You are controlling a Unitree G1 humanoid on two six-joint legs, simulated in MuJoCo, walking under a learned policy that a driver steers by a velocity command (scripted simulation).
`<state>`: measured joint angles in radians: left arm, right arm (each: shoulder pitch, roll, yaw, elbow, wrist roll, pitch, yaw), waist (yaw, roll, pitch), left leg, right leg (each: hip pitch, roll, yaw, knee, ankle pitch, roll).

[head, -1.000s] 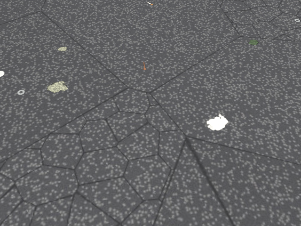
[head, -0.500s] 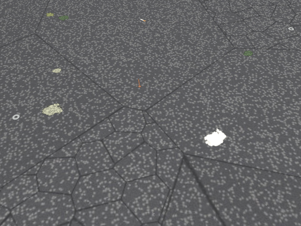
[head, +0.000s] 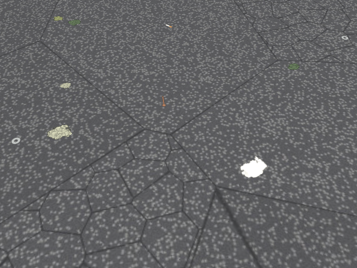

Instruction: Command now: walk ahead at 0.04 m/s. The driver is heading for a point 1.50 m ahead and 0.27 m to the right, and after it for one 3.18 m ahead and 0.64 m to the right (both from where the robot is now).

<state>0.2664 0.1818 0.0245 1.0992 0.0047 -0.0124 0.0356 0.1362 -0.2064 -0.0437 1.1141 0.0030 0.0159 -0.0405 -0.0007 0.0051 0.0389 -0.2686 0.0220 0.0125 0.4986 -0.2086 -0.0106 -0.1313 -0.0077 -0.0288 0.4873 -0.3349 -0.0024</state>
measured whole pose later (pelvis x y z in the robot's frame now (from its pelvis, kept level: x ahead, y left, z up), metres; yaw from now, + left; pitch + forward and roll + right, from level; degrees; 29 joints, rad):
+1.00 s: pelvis +0.42 -0.03 +0.01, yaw +0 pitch +0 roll -2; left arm 0.29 0.22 0.05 1.02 0.01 -0.10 -0.03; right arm 0.16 -0.26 -0.07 0.95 0.02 -0.09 -0.02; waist 0.04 0.04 0.01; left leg -0.63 0.14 -0.03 1.08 -0.22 0.05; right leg -0.18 0.07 -0.09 0.30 -0.14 -0.08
